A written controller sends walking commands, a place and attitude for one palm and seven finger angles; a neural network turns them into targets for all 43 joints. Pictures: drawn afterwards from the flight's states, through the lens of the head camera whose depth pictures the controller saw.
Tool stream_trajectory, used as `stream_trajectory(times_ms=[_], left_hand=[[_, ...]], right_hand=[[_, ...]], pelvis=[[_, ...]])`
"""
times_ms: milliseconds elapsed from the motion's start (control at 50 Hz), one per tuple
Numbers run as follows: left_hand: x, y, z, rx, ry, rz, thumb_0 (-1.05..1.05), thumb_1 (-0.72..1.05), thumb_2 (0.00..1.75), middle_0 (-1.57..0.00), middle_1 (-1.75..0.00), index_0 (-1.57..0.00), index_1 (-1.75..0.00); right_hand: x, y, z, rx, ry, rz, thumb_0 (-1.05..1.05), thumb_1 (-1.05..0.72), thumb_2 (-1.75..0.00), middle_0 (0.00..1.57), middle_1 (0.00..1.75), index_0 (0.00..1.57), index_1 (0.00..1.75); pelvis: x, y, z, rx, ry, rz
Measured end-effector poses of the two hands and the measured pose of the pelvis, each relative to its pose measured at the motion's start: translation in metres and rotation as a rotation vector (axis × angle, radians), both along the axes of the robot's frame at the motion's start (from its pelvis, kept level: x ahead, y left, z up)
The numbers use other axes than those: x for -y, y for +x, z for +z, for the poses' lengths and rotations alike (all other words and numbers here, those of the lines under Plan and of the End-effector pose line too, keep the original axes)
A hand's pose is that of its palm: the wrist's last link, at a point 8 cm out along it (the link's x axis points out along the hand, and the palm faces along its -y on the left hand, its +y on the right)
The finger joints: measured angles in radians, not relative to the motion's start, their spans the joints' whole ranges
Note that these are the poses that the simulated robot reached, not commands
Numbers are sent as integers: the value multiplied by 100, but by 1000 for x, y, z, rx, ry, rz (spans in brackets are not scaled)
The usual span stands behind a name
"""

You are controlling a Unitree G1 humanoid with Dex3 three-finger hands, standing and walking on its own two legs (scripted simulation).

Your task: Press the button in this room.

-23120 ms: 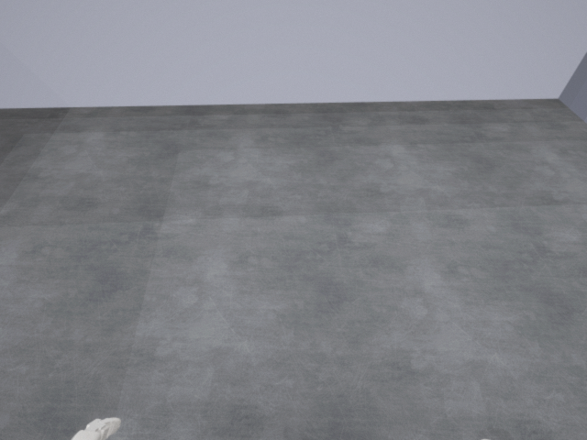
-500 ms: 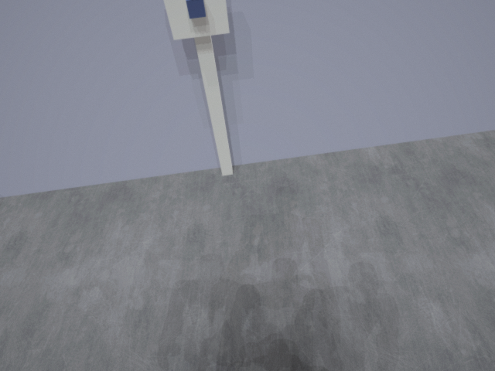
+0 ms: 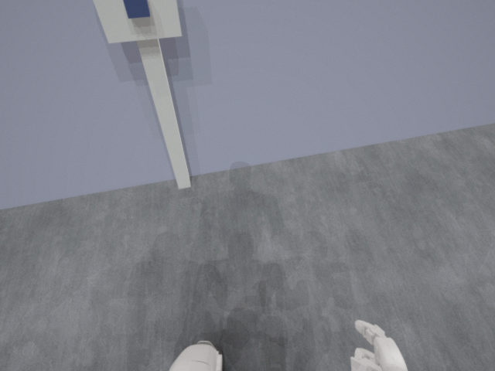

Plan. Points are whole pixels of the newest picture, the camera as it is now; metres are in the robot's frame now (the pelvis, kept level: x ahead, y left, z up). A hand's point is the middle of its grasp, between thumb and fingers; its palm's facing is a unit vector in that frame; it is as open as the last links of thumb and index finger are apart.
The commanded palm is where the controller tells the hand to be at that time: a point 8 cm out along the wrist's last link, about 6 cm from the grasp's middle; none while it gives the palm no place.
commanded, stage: walk to a spot facing it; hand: left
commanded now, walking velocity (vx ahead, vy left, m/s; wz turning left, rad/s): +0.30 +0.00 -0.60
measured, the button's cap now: (136, 3) +0.86 +0.41 +0.11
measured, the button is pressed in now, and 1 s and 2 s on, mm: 0 0 0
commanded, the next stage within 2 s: turn to face it in 0.42 s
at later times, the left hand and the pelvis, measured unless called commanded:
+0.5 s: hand (218, 232) +0.40 +0.12 -0.15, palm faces -0.35 -0.91 -0.23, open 7.4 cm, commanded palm none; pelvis +0.19 -0.01 -0.01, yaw -18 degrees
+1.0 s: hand (198, 248) +0.36 +0.16 -0.18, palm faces -0.12 -0.98 -0.18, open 7.3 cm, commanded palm none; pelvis +0.25 -0.01 +0.00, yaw -9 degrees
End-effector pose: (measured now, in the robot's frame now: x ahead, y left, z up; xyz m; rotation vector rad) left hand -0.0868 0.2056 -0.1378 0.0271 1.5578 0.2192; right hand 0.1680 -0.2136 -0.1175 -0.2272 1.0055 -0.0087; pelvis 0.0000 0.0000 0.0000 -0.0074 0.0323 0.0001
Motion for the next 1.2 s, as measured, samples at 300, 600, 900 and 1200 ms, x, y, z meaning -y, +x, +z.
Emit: stream_trajectory(times_ms=[300,600,900,1200], left_hand=[[-69,339,19,363,69,-346,1,91,90,-19,-30,-20,-30],[66,501,13,482,7,-624,0,91,90,-20,-30,-20,-30],[33,473,7,430,2,-400,0,91,90,-20,-30,-21,-30],[-45,412,16,255,113,-210,1,91,90,-20,-30,-20,-30]], right_hand=[[9,-106,10,-351,-90,-424,0,-94,-89,20,29,20,30],[29,-73,-35,-440,64,-630,1,-91,-89,20,29,20,30],[51,62,-11,-262,1,-426,1,-93,-89,20,29,20,30],[43,101,8,-274,-60,-266,1,-91,-89,20,29,20,30]], pelvis=[[-28,116,16,29,-10,-192],[27,200,-7,46,9,-357],[24,240,4,43,-17,-213],[12,246,18,8,-27,-67]])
